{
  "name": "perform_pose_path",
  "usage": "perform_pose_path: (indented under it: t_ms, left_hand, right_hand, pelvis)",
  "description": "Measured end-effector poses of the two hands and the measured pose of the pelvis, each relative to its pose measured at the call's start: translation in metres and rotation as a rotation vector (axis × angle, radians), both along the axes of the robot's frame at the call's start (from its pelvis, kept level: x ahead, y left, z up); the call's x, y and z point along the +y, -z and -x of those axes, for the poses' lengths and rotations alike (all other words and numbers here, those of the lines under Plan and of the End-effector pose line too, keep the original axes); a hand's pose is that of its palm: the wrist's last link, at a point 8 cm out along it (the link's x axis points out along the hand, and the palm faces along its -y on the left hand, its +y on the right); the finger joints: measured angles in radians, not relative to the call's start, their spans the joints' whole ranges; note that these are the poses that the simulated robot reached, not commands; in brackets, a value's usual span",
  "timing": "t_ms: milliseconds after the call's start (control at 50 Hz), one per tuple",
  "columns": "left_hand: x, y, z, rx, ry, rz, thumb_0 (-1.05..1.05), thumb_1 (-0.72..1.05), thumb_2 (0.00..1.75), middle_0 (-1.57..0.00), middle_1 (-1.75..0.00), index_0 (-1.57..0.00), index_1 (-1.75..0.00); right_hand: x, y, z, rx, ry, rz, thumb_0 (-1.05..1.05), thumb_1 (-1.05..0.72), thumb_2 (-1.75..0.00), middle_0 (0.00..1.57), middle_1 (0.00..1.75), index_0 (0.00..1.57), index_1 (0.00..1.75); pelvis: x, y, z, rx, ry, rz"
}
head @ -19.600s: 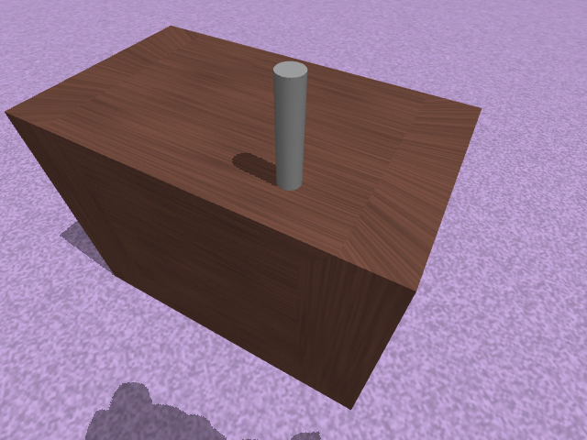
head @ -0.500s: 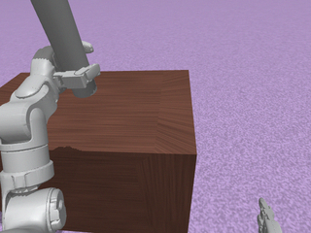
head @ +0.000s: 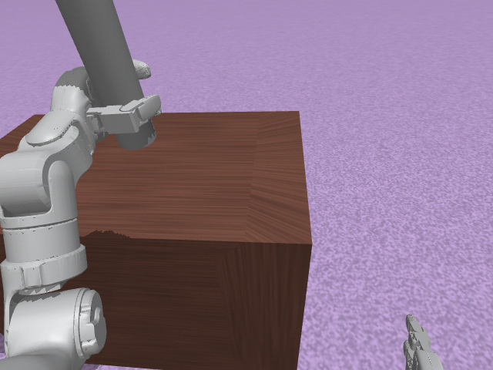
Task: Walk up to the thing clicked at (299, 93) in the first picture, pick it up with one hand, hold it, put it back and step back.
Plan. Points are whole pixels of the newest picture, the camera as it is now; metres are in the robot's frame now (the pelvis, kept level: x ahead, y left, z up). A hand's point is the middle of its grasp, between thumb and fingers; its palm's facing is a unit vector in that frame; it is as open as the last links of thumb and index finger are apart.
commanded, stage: hold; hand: left
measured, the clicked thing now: (105, 55) +0.34 +0.18 +0.38
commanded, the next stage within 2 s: crouch in 0.22 s
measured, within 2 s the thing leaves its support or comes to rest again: neither
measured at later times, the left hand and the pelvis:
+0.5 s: hand (134, 102) +0.35 +0.17 +0.32, palm faces +0.11 -0.99 +0.00, open 7.1 cm; pelvis +0.00 +0.00 +0.00, yaw +0 degrees
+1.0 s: hand (158, 137) +0.43 +0.19 +0.22, palm faces +0.19 -0.98 +0.01, open 7.1 cm; pelvis +0.00 +0.00 +0.00, yaw -1 degrees
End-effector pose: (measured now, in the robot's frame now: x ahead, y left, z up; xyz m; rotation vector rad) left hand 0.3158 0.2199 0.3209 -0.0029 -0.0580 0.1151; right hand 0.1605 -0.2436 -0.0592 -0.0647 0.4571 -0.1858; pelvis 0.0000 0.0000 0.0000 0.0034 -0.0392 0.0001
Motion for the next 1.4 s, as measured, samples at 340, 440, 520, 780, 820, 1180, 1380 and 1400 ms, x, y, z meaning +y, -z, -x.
perform_pose_path:
  t_ms: [340, 440, 520, 780, 820, 1180, 1380, 1400]
  left_hand:
    - [0.0, -0.008, 0.003, -0.034, -0.017, -0.009, 0.01, -0.06, 1.12, -0.86, -1.08, -0.92, -1.06]
    - [-0.001, -0.008, 0.001, -0.01, -0.007, -0.011, 0.01, -0.06, 1.13, -0.87, -1.07, -0.92, -1.06]
    - [-0.003, 0.004, -0.007, 0.044, 0.006, 0.003, 0.01, -0.07, 1.13, -0.87, -1.07, -0.92, -1.05]
    - [0.004, 0.073, -0.05, 0.161, -0.052, 0.048, 0.01, -0.05, 1.12, -0.87, -1.07, -0.92, -1.05]
    - [0.006, 0.083, -0.057, 0.163, -0.062, 0.046, 0.01, -0.05, 1.11, -0.86, -1.07, -0.92, -1.05]
    - [0.021, 0.109, -0.102, 0.099, -0.072, 0.021, 0.01, -0.05, 1.11, -0.86, -1.06, -0.92, -1.04]
    - [0.024, 0.134, -0.114, 0.123, -0.069, 0.006, 0.01, -0.05, 1.11, -0.86, -1.06, -0.92, -1.04]
    - [0.023, 0.136, -0.115, 0.123, -0.07, 0.004, 0.01, -0.05, 1.11, -0.86, -1.06, -0.92, -1.04]
  right_hand:
    - [-0.005, 0.001, -0.004, -0.001, 0.017, 0.008, -0.01, 0.56, -0.05, 0.05, 0.06, 0.05, 0.05]
    - [-0.004, 0.002, -0.005, 0.001, 0.006, 0.002, -0.01, 0.56, -0.05, 0.05, 0.06, 0.05, 0.05]
    - [-0.003, 0.001, -0.005, -0.002, 0.002, 0.001, -0.01, 0.57, -0.04, 0.05, 0.06, 0.05, 0.05]
    - [-0.009, 0.0, 0.015, 0.035, 0.033, 0.061, -0.01, 0.58, -0.04, 0.05, 0.06, 0.05, 0.05]
    - [-0.01, 0.001, 0.019, 0.046, 0.042, 0.072, -0.01, 0.58, -0.04, 0.05, 0.06, 0.05, 0.05]
    - [-0.003, 0.0, 0.007, 0.053, 0.046, 0.097, -0.01, 0.57, -0.05, 0.05, 0.06, 0.05, 0.05]
    - [0.005, 0.002, 0.005, 0.101, 0.014, 0.089, -0.01, 0.57, -0.05, 0.05, 0.06, 0.05, 0.05]
    - [0.004, 0.003, 0.005, 0.105, 0.017, 0.091, -0.01, 0.57, -0.05, 0.05, 0.06, 0.05, 0.05]
  pelvis:
    - [-0.002, 0.001, -0.001, 0.0, -0.001, 0.0]
    - [-0.002, 0.0, -0.002, 0.0, -0.002, -0.002]
    - [-0.002, 0.0, -0.002, 0.001, -0.003, -0.004]
    - [-0.005, 0.001, 0.005, 0.029, 0.0, -0.003]
    - [-0.005, 0.002, 0.006, 0.037, 0.002, -0.001]
    - [0.002, 0.002, -0.01, 0.088, 0.016, 0.007]
    - [0.004, 0.001, -0.019, 0.104, 0.019, 0.01]
    - [0.004, 0.001, -0.02, 0.105, 0.019, 0.011]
